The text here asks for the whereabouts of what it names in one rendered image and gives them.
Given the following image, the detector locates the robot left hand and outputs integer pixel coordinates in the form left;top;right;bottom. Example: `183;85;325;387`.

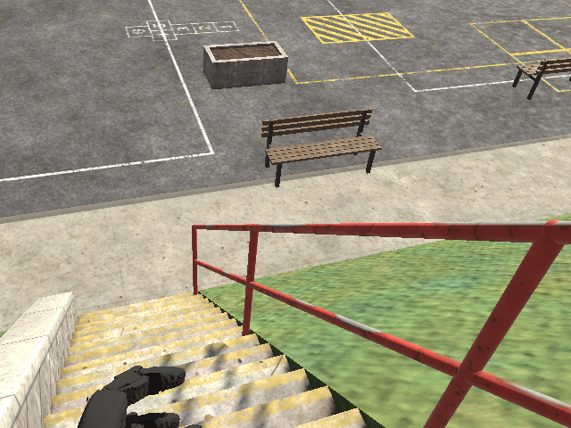
78;366;202;428

